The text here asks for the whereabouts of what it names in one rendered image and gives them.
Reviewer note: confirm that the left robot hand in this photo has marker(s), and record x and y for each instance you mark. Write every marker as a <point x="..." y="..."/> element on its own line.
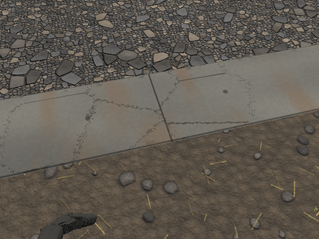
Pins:
<point x="65" y="224"/>

